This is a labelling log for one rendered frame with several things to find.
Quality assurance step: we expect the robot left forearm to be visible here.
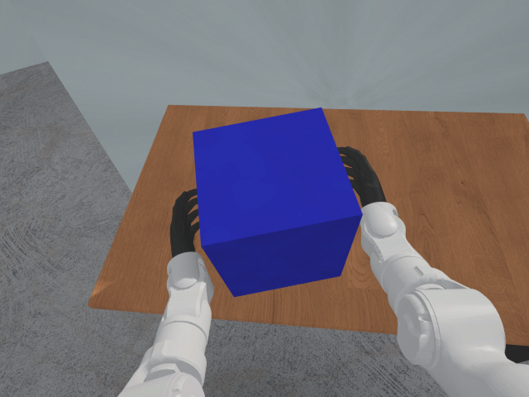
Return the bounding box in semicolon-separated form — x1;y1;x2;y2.
124;251;214;389

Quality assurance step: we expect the right robot upper arm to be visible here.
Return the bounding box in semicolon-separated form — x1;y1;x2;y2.
397;289;529;397

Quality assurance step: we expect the left robot upper arm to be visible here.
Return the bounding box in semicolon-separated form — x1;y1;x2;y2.
117;372;205;397

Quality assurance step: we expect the table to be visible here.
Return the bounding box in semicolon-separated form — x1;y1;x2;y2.
88;105;529;363

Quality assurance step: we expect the carton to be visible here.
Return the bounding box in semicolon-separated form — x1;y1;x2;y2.
193;108;363;297

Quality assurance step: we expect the robot right forearm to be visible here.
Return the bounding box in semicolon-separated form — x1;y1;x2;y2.
360;202;506;352

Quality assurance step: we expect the robot left hand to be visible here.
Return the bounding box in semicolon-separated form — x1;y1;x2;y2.
170;189;200;258

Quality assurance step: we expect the robot right hand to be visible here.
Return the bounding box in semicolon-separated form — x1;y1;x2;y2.
337;146;387;207

